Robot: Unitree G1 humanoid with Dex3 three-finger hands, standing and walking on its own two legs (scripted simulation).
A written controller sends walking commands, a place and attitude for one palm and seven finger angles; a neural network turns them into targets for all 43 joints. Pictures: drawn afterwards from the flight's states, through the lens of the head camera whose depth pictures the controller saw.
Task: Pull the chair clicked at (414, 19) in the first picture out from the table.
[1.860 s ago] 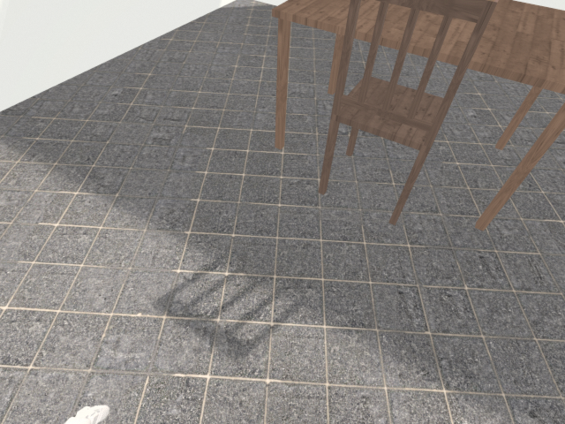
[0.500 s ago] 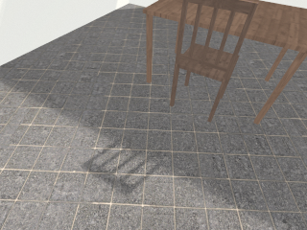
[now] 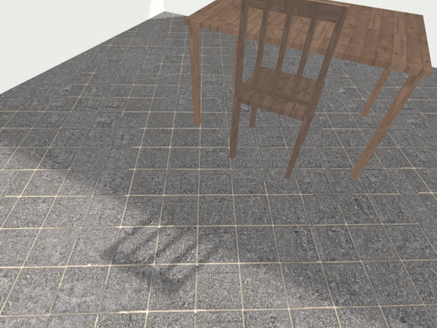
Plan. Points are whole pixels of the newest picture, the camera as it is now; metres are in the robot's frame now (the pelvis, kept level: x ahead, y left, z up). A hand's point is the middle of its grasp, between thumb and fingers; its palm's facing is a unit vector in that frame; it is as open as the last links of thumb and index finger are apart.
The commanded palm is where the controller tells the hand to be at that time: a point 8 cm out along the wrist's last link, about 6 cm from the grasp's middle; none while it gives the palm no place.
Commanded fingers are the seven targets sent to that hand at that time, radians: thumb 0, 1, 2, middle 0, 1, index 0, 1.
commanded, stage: walk to a spot facing it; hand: left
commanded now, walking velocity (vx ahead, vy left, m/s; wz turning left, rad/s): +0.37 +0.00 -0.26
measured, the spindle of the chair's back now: (281, 56) +1.19 -0.19 -0.04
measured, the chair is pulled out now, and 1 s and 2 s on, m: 0.00 0.00 0.00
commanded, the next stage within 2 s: take the last steps up to it in 0.86 s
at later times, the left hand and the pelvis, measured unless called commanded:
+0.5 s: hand (119, 290) +0.23 +0.24 -0.17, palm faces -0.11 -0.98 -0.17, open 7.4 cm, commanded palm none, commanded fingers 0.00 0.90 0.90 -0.20 -0.30 -0.20 -0.30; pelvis +0.17 +0.05 +0.01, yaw -11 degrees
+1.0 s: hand (178, 199) +0.49 +0.15 -0.16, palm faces -0.38 -0.90 -0.19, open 7.3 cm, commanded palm none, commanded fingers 0.00 0.90 0.90 -0.20 -0.30 -0.20 -0.30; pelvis +0.36 +0.00 +0.01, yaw -23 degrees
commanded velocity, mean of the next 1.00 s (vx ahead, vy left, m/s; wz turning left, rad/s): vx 0.31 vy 0.00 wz -0.38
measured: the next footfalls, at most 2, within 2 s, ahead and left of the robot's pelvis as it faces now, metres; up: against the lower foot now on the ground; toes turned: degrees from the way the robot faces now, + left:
left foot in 0.26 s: +0.15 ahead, +0.14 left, +0.00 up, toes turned +3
right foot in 0.74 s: +0.41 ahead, -0.10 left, +0.00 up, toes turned -24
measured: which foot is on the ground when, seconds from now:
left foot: down 0.00-0.08, up 0.10-0.24, down 0.26-0.74, up 0.76-1.00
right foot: down 0.00-0.26, up 0.28-0.72, down 0.74-1.00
